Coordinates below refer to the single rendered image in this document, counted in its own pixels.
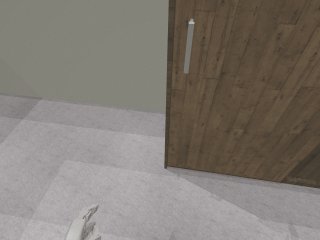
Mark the handle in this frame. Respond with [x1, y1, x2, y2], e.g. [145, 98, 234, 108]
[183, 18, 195, 74]

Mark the wardrobe door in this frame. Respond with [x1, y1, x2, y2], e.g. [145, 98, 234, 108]
[167, 0, 320, 182]
[286, 143, 320, 181]

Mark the left robot hand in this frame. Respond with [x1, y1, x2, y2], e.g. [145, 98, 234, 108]
[64, 203, 102, 240]

